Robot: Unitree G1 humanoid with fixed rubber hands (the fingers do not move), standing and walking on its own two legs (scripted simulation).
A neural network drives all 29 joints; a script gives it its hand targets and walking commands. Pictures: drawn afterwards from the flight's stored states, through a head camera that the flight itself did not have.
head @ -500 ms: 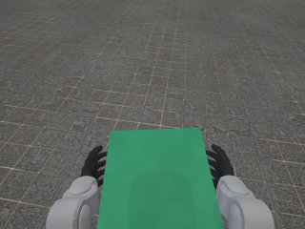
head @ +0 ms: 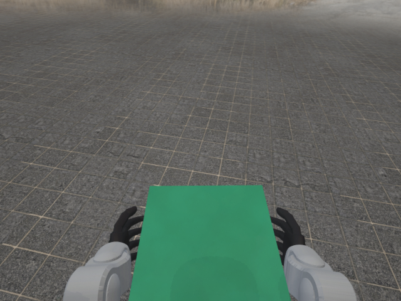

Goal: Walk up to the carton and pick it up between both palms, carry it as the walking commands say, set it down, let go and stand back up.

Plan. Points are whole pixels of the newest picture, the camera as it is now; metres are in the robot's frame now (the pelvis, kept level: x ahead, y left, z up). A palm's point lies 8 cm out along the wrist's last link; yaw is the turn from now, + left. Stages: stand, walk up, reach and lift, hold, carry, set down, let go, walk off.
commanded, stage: carry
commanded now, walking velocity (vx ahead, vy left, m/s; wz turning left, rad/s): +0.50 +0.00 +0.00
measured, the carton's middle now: (206, 275) +0.20 -0.01 +0.03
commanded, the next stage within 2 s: none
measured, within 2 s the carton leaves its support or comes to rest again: neither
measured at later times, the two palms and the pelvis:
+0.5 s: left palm (113, 207) +0.30 +0.18 +0.09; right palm (261, 210) +0.30 -0.11 +0.10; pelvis +0.07 +0.04 +0.00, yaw -2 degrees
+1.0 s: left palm (137, 139) +0.56 +0.19 +0.06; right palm (238, 142) +0.55 -0.10 +0.07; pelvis +0.32 +0.05 -0.01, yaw -3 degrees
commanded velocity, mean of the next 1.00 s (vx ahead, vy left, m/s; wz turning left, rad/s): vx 0.50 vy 0.00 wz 0.00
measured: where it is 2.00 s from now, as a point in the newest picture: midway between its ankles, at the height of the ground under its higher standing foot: (183, 225)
